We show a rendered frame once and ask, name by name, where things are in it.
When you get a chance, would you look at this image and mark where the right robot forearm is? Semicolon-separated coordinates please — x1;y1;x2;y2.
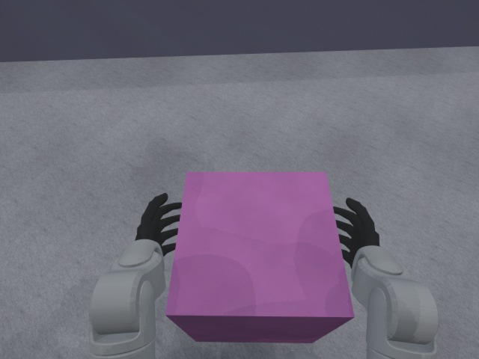
351;245;439;359

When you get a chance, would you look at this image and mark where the carton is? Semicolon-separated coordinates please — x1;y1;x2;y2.
165;172;355;343

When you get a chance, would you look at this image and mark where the left robot forearm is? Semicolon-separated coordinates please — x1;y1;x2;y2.
89;239;166;359

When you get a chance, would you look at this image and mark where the right robot hand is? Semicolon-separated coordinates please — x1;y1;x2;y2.
333;197;379;269

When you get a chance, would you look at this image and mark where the left robot hand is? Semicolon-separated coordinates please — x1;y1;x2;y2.
135;193;182;257

